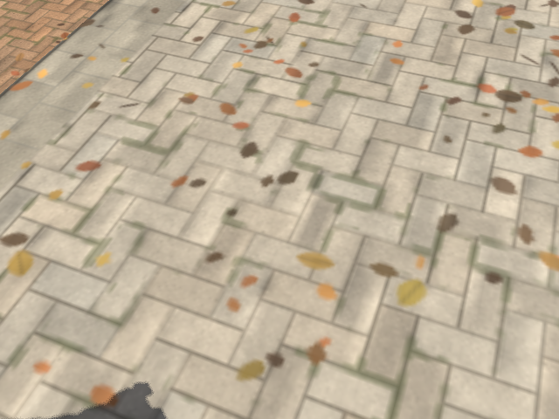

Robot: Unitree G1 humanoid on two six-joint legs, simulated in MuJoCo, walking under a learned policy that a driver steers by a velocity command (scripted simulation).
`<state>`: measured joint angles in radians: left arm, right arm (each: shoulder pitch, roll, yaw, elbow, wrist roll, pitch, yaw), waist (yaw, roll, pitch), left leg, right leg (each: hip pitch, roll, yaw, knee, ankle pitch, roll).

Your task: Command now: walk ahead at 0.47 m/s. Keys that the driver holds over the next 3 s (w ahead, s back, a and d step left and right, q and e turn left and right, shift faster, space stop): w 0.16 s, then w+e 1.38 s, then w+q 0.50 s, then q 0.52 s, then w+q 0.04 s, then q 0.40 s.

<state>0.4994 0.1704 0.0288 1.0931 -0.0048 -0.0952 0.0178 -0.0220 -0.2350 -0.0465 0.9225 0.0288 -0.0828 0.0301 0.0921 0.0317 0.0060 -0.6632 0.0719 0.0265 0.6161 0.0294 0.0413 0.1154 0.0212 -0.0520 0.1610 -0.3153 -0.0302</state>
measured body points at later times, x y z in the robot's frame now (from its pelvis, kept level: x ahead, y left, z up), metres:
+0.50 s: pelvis +0.30 +0.03 +0.00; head +0.31 +0.02 +0.45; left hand +0.48 +0.27 -0.11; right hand +0.26 -0.23 -0.14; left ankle +0.23 +0.13 -0.74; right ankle +0.46 -0.16 -0.67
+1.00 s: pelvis +0.58 -0.08 +0.01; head +0.60 -0.11 +0.46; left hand +0.74 +0.16 -0.10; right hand +0.67 -0.39 -0.09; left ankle +0.82 +0.04 -0.68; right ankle +0.52 -0.13 -0.74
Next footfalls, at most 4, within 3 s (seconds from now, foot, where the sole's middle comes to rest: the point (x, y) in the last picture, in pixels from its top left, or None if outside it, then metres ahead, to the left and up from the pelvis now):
0.12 left None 0.27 0.13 -0.77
0.66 right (386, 394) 0.56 -0.14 -0.77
1.16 left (352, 271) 0.89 -0.06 -0.77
1.68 right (497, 269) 0.93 -0.46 -0.77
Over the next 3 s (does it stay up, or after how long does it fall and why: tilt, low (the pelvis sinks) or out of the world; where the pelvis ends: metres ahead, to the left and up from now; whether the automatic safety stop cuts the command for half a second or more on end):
stays up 1.24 -0.52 0.00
